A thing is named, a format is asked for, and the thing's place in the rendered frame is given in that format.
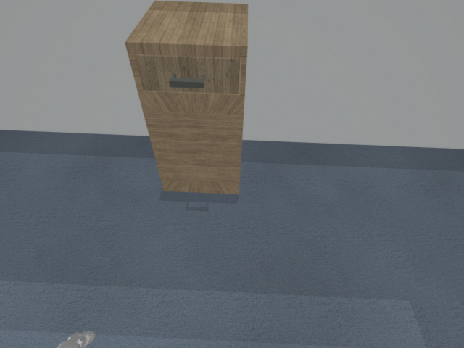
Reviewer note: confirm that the cabinet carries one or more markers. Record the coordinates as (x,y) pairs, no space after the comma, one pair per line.
(196,137)

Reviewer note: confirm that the drawer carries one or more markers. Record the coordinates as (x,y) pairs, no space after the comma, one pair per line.
(221,73)

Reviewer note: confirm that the left robot hand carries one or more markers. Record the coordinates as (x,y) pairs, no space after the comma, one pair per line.
(78,340)

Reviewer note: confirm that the handle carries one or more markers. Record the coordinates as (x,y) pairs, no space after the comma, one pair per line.
(186,82)

